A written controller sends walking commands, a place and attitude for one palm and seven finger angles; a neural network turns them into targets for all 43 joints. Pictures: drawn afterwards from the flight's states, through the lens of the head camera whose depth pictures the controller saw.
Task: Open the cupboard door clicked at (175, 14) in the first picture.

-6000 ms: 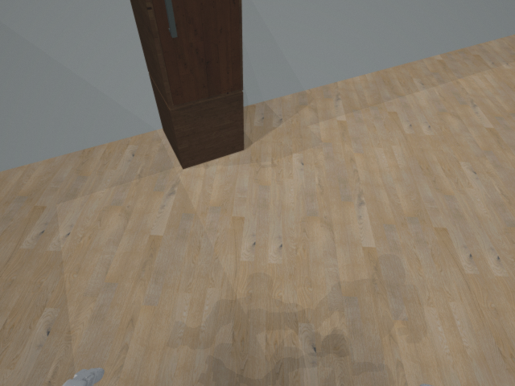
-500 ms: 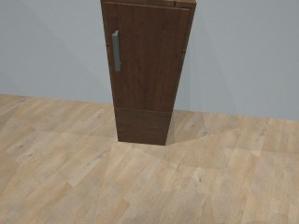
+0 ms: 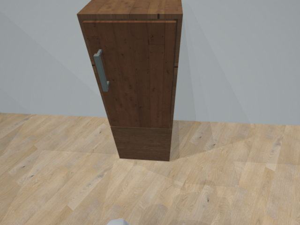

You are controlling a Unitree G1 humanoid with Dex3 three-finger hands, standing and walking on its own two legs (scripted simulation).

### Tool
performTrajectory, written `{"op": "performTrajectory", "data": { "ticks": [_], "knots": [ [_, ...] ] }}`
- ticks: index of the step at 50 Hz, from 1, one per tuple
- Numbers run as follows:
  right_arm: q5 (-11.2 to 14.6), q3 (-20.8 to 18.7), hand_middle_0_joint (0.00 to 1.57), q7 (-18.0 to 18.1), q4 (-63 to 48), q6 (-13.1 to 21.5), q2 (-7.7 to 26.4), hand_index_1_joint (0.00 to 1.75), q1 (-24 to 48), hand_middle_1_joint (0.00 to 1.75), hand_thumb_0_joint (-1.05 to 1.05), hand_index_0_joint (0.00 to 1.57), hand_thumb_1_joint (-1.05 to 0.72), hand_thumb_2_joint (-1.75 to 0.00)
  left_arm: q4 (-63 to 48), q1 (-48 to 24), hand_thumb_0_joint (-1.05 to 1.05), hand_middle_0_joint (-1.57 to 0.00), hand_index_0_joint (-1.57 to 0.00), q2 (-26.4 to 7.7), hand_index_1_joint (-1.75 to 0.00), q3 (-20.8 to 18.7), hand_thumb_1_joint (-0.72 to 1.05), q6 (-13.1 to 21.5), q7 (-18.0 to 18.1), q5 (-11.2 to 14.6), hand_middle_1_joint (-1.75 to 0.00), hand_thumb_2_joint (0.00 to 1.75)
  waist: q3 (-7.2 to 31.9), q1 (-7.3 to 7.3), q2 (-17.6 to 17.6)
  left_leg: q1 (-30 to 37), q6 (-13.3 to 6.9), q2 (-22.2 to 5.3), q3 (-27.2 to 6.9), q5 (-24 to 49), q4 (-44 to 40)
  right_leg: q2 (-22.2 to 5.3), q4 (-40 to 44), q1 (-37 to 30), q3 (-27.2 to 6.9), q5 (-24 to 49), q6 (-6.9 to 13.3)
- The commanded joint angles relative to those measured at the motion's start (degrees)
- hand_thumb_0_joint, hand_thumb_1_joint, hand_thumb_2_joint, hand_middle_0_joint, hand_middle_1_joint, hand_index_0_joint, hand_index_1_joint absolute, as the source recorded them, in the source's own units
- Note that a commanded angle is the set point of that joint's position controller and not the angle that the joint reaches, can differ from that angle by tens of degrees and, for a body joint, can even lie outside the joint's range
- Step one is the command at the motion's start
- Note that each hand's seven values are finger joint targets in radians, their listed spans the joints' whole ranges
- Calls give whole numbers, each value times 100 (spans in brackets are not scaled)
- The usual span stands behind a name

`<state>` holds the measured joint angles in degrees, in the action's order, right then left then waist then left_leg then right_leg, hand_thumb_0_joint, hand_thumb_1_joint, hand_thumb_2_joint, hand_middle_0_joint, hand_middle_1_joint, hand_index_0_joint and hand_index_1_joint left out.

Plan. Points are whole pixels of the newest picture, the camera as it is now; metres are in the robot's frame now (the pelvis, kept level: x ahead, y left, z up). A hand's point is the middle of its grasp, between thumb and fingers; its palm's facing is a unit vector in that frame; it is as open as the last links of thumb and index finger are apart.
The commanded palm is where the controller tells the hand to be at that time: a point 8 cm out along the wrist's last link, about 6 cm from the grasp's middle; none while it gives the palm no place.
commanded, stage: take the last steps up to it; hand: left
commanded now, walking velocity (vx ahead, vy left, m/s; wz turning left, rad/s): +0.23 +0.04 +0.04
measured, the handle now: (102, 71) +0.69 +0.23 +0.05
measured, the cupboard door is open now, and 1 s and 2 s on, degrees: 0 0 0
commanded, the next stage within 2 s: come to a stop and stand still in 0.20 s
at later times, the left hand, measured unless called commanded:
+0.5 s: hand out of the picture +0.16 +0.24 -0.19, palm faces +0.06 -0.98 -0.19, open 7.4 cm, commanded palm none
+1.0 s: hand (100, 211) +0.20 +0.18 -0.15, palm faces +0.06 -0.96 -0.28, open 7.3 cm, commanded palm none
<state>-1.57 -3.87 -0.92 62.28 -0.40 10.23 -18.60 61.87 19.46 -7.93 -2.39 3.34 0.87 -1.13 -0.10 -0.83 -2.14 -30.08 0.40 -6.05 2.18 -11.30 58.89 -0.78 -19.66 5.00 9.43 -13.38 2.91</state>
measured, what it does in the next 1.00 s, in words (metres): walks ahead: left foot, then right foot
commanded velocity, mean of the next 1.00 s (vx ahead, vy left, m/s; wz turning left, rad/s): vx -0.04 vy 0.03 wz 0.00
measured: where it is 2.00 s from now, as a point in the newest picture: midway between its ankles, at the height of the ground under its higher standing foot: outside the picture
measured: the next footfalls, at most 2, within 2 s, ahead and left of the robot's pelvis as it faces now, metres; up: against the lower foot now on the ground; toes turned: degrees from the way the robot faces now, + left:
left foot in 0.26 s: +0.20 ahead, +0.16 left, +0.00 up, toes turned +8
right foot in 0.72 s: +0.21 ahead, -0.09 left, +0.00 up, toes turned -6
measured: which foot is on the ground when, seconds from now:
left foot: up 0.00-0.24, down 0.26-0.72, up 0.74-1.00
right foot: down 0.00-0.26, up 0.28-0.70, down 0.72-1.00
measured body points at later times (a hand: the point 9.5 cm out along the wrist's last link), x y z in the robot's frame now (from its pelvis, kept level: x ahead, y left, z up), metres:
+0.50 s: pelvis +0.15 +0.06 -0.01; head +0.18 +0.07 +0.44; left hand +0.16 +0.29 -0.17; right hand +0.23 -0.16 -0.15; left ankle +0.16 +0.15 -0.75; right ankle +0.15 -0.06 -0.71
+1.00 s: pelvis +0.14 -0.01 +0.00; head +0.17 -0.05 +0.44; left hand +0.20 +0.23 -0.13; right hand +0.17 -0.25 -0.18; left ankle +0.07 +0.16 -0.66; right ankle +0.17 -0.08 -0.75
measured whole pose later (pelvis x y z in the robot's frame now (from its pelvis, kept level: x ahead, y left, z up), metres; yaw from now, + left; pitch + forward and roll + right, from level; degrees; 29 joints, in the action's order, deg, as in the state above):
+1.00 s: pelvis +0.14 -0.01 +0.00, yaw +0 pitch +0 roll +3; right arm -1.0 -4.2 0.1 59.9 -4.6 13.1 -12.0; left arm 56.0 10.5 -7.8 -1.9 -0.5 1.8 -1.2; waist -3.8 0.9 -2.4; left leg -21.8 3.5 -0.2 -1.2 -22.9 60.2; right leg -2.7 -27.3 16.0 5.0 -11.8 3.5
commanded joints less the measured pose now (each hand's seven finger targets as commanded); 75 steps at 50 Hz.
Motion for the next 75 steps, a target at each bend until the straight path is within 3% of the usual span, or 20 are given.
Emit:
{"op": "performTrajectory", "data": {
  "ticks": [1,8,11,12,13,14,18,26,31,34,36,37,43,56,61,62,64,65,69,75],
  "knots": [
    [17,-2,20,-46,-382,104,56,30,266,30,0,20,-90,-90,-89,475,0,-20,-20,-670,-30,-75,90,178,10,-7,-30,90,-838,109,790,-530,111,-131,72,245,-619,-1509,1238,304,-932,652,492],
    [42,85,20,-79,-678,240,24,30,1081,30,0,20,-90,-90,167,815,0,-20,-20,-790,-30,-105,90,108,54,-56,-30,90,-723,319,1010,257,-80,144,370,-142,-2153,-1605,540,-104,-802,2027,465],
    [4,42,20,22,-332,334,330,30,-10,30,0,20,-90,-90,178,665,0,-20,-20,-748,-30,-107,90,40,64,-19,-30,90,-115,-212,471,2151,-202,417,470,380,-3208,-1187,-1084,278,-399,2407,189],
    [-57,-58,20,91,-194,397,813,30,-652,30,0,20,-90,-90,128,862,0,-20,-20,-533,-30,-70,90,27,41,33,-30,90,529,-379,-436,3451,-478,-455,-411,1404,-3292,-692,-2393,1113,-65,1210,-65],
    [-16,-149,20,169,-117,383,1286,30,-1092,30,0,20,-90,-90,39,989,0,-20,-20,-257,-30,12,90,35,10,89,-30,90,1048,-409,-1600,4392,-1099,-1743,-1960,2728,-3597,-80,-3937,2318,27,-1978,-267],
    [49,-112,20,211,-101,310,1252,30,-1093,30,0,20,-90,-90,-48,743,0,-20,-20,-389,-30,-25,90,13,48,36,-30,90,1027,-419,-1085,4135,-1348,-1891,-1924,2658,-3823,-169,-4670,2481,-492,-2281,-150],
    [59,187,20,343,-372,377,397,30,419,30,0,20,-90,-90,141,417,0,-20,-20,-75,-30,33,90,-182,66,72,-30,90,-162,143,-192,1974,-953,-1239,-458,4331,-4056,-682,-3976,1749,-931,-1187,-431],
    [38,-48,20,417,-419,100,805,30,603,30,0,20,-90,-90,-336,36,0,-20,-20,-508,-30,-131,90,-593,95,-24,-30,90,-11,111,-562,2145,-1011,-1358,-340,4361,-3848,-342,-2959,1615,-732,-896,-440],
    [-29,-154,20,375,-543,0,948,30,815,30,0,20,-90,-90,-698,-356,0,-20,-20,-582,-30,-181,90,-590,79,-5,-30,90,-25,135,-803,2186,-919,-1294,-425,3839,-3606,-262,-2348,1481,-750,-898,-343],
    [20,-184,20,297,-562,-58,935,30,809,30,0,20,-90,-90,-690,-152,0,-20,-20,-723,-30,-201,90,-474,71,-11,-30,90,207,284,-456,2020,-474,-830,-130,2484,-3002,-276,-763,649,-594,683,-373],
    [113,-74,20,226,-697,-88,276,30,514,30,0,20,-90,-90,-720,-187,0,-20,-20,-1479,-30,-271,90,-316,135,-87,-30,90,375,185,1780,789,139,449,471,-1721,-1482,-1969,-347,-89,-2365,4426,320],
    [138,-84,20,258,-710,-185,388,30,585,30,0,20,-90,-90,-746,-90,0,-20,-20,-1520,-30,-229,90,-324,123,-34,-30,90,580,345,1463,967,106,514,-101,-2569,-643,-2379,-262,249,-2290,4773,829],
    [66,-101,20,163,-491,-289,538,30,435,30,0,20,-90,-90,-927,-755,0,-20,-20,-1256,-30,-225,90,-313,176,8,-30,90,193,169,907,309,264,485,-492,-1261,684,-1704,-79,334,-1787,2927,663],
    [75,-1,20,64,-614,-207,479,30,562,30,0,20,-90,-90,-682,-311,0,-20,-20,-1401,-30,-310,90,-341,103,-96,-30,90,77,402,1264,1067,185,498,-127,-1365,-1622,-1599,852,526,-2264,-593,581],
    [84,97,20,117,-216,-62,284,30,-476,30,0,20,-90,-90,-522,-654,0,-20,-20,-1292,-30,-257,90,-402,77,-37,-30,90,171,-87,1216,2842,25,709,270,-572,-3519,-1043,896,1590,-1740,-1668,60],
    [76,104,20,153,-138,-12,362,30,-675,30,0,20,-90,-90,-486,-645,0,-20,-20,-1126,-30,-203,90,-423,66,1,-30,90,124,-178,843,3212,-12,545,79,-627,-3928,-821,543,1997,-1526,-1860,-108],
    [-26,18,20,224,-295,34,997,30,-418,30,0,20,-90,-90,-551,-527,0,-20,-20,-523,-30,-65,90,-458,16,72,-30,90,-594,-128,-1380,2019,-540,-1175,-2216,-3152,-5476,7,-1493,2572,-543,-1339,-401],
    [-7,43,20,259,-480,11,1046,30,-16,30,0,20,-90,-90,-581,-617,0,-20,-20,-586,-30,-69,90,-456,3,14,-30,90,-1090,-7,-1112,1133,-774,-1506,-2514,-3294,-5803,-115,-2121,2435,-821,-1132,-338],
    [20,188,20,342,-423,158,698,30,258,30,0,20,-90,-90,-186,-166,0,-20,-20,-618,-30,-130,90,-458,-113,-54,-30,90,-959,224,-606,1499,-576,-724,-1376,-1559,-5410,-72,-3415,2485,-1019,-381,-438],
    [21,208,20,460,-19,266,493,30,-636,30,0,20,-90,-90,-257,-606,0,-20,-20,-547,-30,-66,90,-388,-84,17,-30,90,-559,-59,-469,2827,-844,-919,-1024,2580,-4499,-248,-2803,2548,-915,-644,-551]
  ]
}}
